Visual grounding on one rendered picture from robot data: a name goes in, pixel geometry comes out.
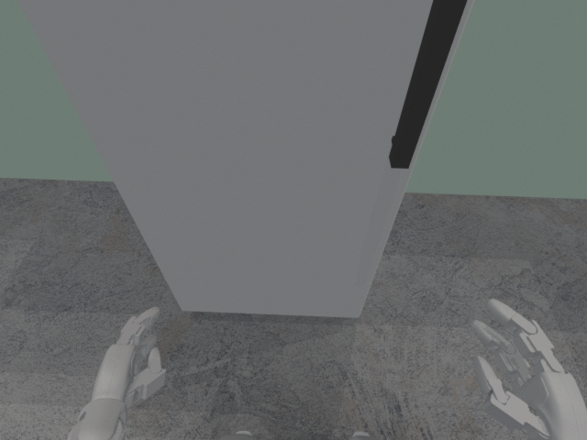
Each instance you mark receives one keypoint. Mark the fridge door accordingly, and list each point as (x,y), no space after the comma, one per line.
(249,139)

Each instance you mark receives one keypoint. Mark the robot left forearm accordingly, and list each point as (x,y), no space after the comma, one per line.
(102,419)

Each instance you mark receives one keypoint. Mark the robot right hand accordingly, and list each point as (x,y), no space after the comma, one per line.
(553,392)

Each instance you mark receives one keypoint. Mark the robot left hand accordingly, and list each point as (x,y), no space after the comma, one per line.
(124,359)

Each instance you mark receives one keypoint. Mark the handle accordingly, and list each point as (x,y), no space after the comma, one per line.
(441,28)

